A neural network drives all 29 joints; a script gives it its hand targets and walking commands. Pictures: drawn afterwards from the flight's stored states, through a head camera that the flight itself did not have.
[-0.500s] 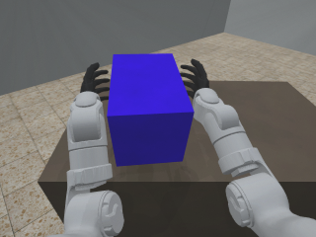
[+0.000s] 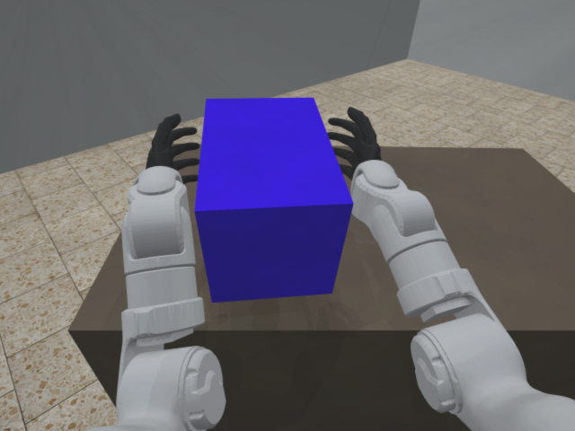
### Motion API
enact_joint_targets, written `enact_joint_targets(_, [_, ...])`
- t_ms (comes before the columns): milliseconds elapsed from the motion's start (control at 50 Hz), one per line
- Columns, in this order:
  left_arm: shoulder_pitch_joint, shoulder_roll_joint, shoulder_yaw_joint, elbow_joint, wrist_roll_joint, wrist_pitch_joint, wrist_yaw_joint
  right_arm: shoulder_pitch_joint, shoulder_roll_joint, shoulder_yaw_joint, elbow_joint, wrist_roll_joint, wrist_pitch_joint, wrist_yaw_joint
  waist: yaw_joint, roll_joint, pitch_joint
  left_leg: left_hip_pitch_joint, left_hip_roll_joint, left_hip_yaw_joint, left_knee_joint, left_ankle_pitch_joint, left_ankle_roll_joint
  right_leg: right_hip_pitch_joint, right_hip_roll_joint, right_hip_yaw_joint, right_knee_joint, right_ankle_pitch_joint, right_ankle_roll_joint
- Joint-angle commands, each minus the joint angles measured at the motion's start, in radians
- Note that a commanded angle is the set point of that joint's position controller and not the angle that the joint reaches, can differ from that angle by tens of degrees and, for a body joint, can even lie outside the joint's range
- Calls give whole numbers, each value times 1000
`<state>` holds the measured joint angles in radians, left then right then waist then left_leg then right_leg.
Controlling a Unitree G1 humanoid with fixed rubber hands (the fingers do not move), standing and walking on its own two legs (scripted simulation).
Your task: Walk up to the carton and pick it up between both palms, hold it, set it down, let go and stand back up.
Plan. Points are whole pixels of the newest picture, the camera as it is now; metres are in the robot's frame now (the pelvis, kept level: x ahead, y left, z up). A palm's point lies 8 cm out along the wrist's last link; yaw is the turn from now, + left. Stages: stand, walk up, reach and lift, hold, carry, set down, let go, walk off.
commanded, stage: hold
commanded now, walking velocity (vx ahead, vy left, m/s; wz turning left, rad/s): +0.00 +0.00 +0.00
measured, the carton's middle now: (266, 192) +0.39 +0.01 +0.19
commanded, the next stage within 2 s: set down in 0.22 s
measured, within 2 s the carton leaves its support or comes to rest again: neither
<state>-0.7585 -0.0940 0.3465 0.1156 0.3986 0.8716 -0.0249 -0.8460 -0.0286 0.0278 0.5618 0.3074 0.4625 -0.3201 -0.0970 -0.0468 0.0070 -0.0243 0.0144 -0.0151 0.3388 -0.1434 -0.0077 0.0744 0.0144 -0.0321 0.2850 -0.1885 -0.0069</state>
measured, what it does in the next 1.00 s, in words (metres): stands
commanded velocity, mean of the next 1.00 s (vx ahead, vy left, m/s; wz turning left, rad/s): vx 0.00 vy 0.00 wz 0.00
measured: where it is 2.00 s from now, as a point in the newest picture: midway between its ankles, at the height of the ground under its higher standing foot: outside the picture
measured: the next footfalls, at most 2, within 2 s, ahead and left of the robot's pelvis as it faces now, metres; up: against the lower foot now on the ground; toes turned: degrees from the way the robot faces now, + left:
none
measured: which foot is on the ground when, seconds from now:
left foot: down 0.00-1.00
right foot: down 0.00-1.00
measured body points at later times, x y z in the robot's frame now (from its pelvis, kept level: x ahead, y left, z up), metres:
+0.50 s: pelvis +0.00 +0.00 +0.00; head -0.07 +0.02 +0.44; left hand +0.38 +0.14 +0.26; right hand +0.39 -0.12 +0.25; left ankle +0.04 +0.12 -0.75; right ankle -0.01 -0.11 -0.75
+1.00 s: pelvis +0.00 +0.00 +0.00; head -0.02 +0.04 +0.45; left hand +0.40 +0.13 +0.19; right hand +0.40 -0.12 +0.19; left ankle +0.04 +0.12 -0.75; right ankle -0.01 -0.11 -0.75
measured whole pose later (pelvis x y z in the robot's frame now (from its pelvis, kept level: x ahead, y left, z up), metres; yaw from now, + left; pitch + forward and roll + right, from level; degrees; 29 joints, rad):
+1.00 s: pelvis +0.00 +0.00 +0.00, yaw +1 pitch -9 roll -1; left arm -0.75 -0.13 0.34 0.33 0.43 0.54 0.02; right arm -0.79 0.05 -0.15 0.78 0.04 -0.02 -0.20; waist -0.06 -0.09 0.10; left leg -0.03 0.01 -0.01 0.31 -0.13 0.00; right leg 0.08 0.00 -0.06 0.26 -0.18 -0.01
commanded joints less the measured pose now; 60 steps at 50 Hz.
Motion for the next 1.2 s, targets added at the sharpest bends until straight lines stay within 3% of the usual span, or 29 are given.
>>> enact_joint_targets(0, [-677,-526,-490,-54,-162,-71,-137,-783,635,317,-308,87,-49,87,-7,64,-369,175,-50,39,-10,177,-12,-31,56,-38,-32,189,82])
enact_joint_targets(300, [-705,-528,-495,-54,-168,-97,-139,-819,632,301,-317,68,-84,97,-6,64,-384,193,-51,38,-5,182,-8,-41,52,-47,-35,184,84])
enact_joint_targets(360, [-709,-517,-462,-11,-146,-138,-146,-831,609,250,-276,6,-146,121,3,56,-361,205,-47,44,-23,145,7,-57,46,-63,-48,137,81])
enact_joint_targets(480, [-613,-452,-297,146,-39,-237,-190,-732,537,69,-72,-205,-321,193,20,30,-234,184,-39,86,-87,47,37,-17,24,-94,-74,71,63])
enact_joint_targets(580, [-536,-442,-277,166,-8,-290,-208,-671,497,47,-28,-270,-446,214,17,23,-221,202,-37,102,-57,175,26,36,23,-118,-67,183,56])
enact_joint_targets(660, [-532,-478,-369,109,-46,-329,-195,-686,482,107,-97,-257,-526,211,2,34,-315,244,-35,96,-3,323,-1,66,25,-126,-51,310,52])
enact_joint_targets(720, [-576,-505,-449,52,-85,-365,-168,-700,486,141,-137,-246,-562,211,-2,62,-405,276,-29,86,22,379,-19,58,24,-128,-38,331,45])
enact_joint_targets(840, [-641,-512,-502,25,-114,-415,-120,-686,491,144,-105,-248,-570,226,4,87,-493,293,-22,71,29,367,-27,32,16,-121,-26,318,45])
enact_joint_targets(1000, [-586,-479,-351,183,-60,-401,-125,-658,483,43,50,-298,-538,250,54,40,-351,192,-26,99,-41,188,8,6,11,-110,-47,196,47])
enact_joint_targets(1180, [-618,-485,-295,260,-40,-486,-121,-626,494,-57,167,-378,-579,281,49,46,-355,231,-19,120,-34,248,-18,-7,20,-122,-53,231,44])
